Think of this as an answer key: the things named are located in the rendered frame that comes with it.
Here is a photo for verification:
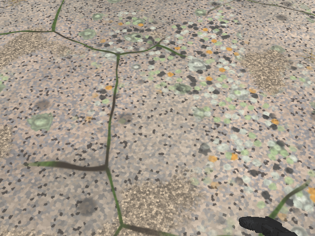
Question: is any right robot hand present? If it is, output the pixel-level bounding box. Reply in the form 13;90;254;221
239;216;298;236

